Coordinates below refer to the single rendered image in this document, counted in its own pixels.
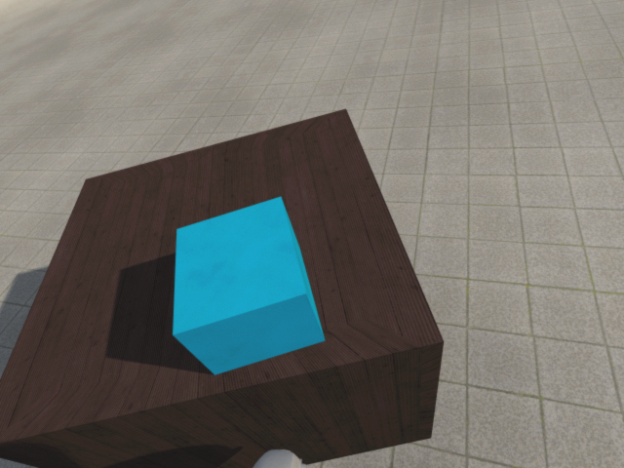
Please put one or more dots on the pedestal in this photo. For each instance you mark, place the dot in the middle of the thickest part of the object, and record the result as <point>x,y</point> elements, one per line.
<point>97,379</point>

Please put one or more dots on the carton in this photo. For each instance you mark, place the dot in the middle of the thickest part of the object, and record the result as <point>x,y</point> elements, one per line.
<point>242,294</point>

